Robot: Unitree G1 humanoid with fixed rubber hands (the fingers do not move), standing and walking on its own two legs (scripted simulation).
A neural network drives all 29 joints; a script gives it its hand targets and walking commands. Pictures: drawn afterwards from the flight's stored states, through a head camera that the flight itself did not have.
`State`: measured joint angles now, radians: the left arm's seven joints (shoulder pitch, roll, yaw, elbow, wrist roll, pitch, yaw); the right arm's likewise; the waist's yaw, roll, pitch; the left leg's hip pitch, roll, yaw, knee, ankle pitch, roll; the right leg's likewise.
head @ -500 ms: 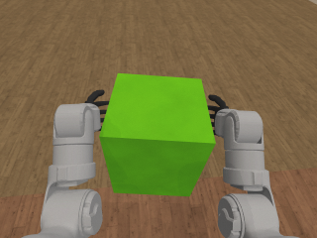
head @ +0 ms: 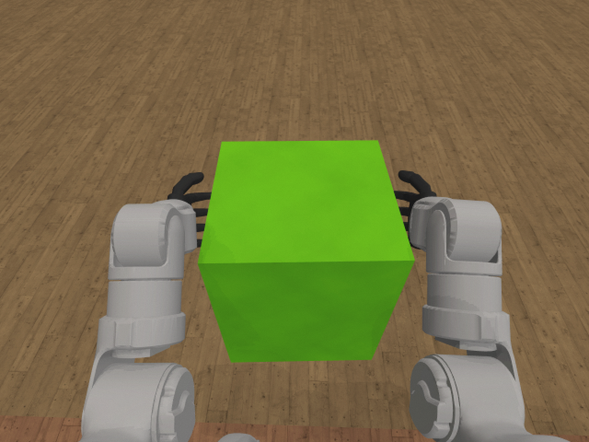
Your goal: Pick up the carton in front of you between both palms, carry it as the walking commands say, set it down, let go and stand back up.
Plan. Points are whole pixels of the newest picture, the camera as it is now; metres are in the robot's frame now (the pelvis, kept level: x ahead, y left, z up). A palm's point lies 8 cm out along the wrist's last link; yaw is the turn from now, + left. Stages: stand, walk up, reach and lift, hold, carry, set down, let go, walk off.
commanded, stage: carry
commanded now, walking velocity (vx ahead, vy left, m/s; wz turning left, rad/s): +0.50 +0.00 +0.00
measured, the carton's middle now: (300, 256) +0.37 +0.02 +0.06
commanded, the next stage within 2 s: none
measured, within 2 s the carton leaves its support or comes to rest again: neither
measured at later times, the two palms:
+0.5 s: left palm (226, 74) +0.67 +0.17 +0.18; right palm (401, 89) +0.64 -0.13 +0.18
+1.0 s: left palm (256, 44) +0.90 +0.15 +0.13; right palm (388, 47) +0.92 -0.15 +0.13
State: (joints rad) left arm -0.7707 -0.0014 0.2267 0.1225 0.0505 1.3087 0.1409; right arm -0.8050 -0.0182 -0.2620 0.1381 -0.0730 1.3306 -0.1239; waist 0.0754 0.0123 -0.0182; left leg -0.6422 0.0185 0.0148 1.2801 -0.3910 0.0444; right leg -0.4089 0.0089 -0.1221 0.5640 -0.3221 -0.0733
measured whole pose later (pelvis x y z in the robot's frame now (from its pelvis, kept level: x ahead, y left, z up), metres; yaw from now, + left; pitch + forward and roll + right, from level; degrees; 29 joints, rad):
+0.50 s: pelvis +0.28 +0.05 +0.03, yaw -2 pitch +5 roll -1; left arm -0.82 0.00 0.27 0.09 0.08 1.33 0.13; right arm -0.79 0.00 -0.25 0.08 -0.05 1.31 -0.15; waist -0.06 0.00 0.00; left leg -0.38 -0.02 0.10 0.52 -0.23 0.08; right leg -0.66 -0.04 -0.02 1.14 -0.38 -0.02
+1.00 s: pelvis +0.58 -0.01 +0.04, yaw +1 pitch +5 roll +2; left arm -0.54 -0.09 0.27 0.02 0.11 1.24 0.12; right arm -0.59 0.07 -0.24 0.07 -0.11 1.25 -0.12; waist 0.02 0.00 -0.04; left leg -0.61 0.04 0.06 0.89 -0.31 -0.02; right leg -0.26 -0.01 -0.13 0.36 -0.20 -0.08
